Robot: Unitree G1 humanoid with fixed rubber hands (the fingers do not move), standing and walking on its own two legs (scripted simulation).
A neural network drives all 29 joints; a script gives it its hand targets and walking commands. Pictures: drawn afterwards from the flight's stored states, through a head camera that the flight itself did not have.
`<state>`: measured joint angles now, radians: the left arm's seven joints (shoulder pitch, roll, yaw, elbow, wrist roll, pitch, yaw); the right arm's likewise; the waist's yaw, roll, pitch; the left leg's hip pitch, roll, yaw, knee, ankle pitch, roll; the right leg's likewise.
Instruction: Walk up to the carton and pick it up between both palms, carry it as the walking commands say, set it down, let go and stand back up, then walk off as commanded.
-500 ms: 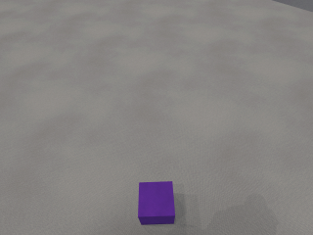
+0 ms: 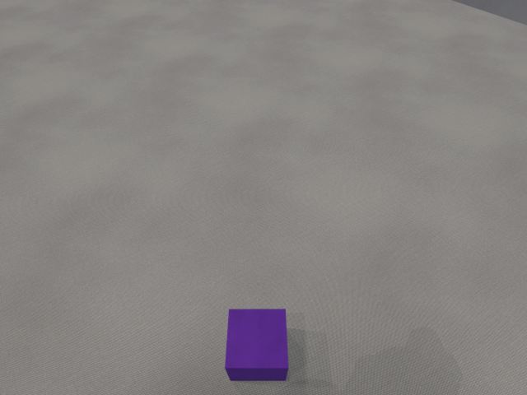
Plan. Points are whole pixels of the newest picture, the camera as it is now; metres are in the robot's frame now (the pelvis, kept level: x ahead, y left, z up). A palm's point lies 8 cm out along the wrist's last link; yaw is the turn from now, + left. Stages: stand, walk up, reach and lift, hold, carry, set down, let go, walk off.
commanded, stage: stand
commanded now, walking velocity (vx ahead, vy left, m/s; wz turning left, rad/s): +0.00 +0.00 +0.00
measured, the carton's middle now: (257, 345) +0.37 +0.04 -0.68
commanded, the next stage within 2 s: reach and lift in 0.20 s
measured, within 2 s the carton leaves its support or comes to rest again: neither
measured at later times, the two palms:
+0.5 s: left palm (144, 388) +0.16 +0.22 -0.14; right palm (386, 380) +0.16 -0.19 -0.14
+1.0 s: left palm (149, 383) +0.18 +0.23 -0.19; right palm (369, 380) +0.17 -0.18 -0.19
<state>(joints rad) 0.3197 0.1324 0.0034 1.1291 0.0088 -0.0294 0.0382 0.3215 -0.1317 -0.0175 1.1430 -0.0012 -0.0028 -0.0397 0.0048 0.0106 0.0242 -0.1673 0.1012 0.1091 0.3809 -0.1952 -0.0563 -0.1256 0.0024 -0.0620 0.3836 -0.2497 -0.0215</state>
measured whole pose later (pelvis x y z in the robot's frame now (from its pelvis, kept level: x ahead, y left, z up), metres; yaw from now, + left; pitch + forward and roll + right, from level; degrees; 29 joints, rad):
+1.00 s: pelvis -0.08 +0.04 -0.09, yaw -3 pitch +17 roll +0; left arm -0.18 0.09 0.13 0.44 0.00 0.50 0.05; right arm -0.24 -0.16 -0.10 0.51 0.00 0.47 0.05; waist 0.00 0.00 0.02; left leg -0.99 0.00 0.01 1.05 -0.36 0.00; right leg -0.97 -0.02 0.06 1.07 -0.40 0.04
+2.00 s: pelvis -0.08 +0.03 -0.17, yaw -3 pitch +48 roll +0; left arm -0.86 0.17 0.35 0.82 0.06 0.05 -0.01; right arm -0.88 -0.15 -0.27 0.83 -0.01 0.06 -0.05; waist 0.02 -0.02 -0.18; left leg -1.73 0.00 -0.04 1.27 -0.38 -0.03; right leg -1.70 0.02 0.06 1.28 -0.42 0.04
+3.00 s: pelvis -0.13 +0.04 -0.39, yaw -4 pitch +44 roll -1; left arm -1.21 0.32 0.13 1.07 -0.21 -0.03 0.09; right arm -1.21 -0.28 -0.09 1.02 0.20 -0.01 -0.12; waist 0.02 -0.02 0.18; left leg -2.34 -0.03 -0.05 2.08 -0.51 -0.05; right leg -2.31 0.06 0.06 2.10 -0.56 0.08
